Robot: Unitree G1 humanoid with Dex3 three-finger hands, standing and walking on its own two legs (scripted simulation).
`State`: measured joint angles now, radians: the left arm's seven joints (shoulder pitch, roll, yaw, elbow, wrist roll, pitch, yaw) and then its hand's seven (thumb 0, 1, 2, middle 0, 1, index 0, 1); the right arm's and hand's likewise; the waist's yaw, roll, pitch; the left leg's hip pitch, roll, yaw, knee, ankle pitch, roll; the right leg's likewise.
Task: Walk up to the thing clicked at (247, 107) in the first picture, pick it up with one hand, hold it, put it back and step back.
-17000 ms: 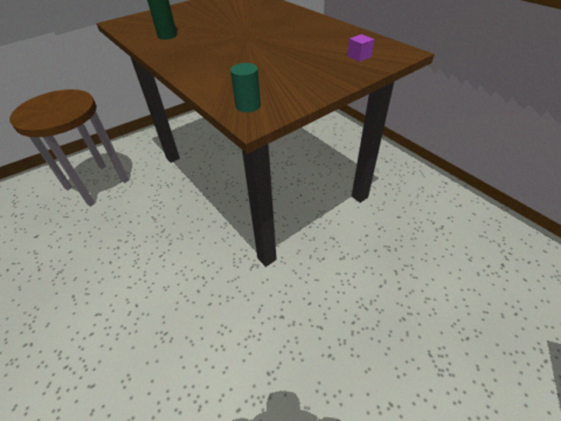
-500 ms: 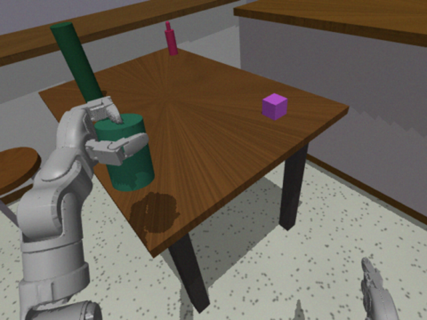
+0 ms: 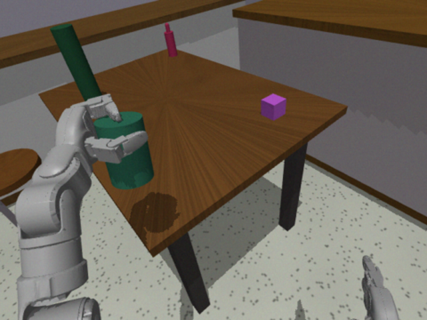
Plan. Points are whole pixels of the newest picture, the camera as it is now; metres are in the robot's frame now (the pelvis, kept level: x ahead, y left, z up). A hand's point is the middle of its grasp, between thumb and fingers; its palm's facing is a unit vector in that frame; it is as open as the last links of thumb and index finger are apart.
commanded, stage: hold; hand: left
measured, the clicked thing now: (126, 150) +0.34 +0.17 +0.22
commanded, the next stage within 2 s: crouch in 1.34 s
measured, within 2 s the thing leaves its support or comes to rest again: neither
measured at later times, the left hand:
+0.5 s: hand (113, 133) +0.33 +0.18 +0.26, palm faces +0.12 -0.99 -0.02, open 6.9 cm
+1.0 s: hand (111, 128) +0.34 +0.18 +0.27, palm faces +0.14 -0.99 -0.01, open 6.8 cm
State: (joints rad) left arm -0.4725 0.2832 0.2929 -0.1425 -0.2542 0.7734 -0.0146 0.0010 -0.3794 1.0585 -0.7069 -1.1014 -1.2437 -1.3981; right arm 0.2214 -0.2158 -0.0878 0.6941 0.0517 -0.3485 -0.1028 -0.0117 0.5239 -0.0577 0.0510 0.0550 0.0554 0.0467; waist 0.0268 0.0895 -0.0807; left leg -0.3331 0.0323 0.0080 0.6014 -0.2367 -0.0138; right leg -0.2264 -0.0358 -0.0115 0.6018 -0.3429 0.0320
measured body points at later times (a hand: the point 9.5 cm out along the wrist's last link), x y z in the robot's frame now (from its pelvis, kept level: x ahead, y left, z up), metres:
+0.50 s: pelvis -0.01 +0.00 +0.00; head -0.05 -0.03 +0.45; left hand +0.32 +0.23 +0.26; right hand +0.18 -0.25 -0.07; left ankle +0.05 +0.13 -0.73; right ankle -0.01 -0.14 -0.73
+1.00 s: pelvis -0.01 +0.00 +0.00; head -0.05 -0.03 +0.45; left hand +0.33 +0.23 +0.27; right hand +0.17 -0.25 -0.07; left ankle +0.05 +0.13 -0.73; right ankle -0.01 -0.14 -0.73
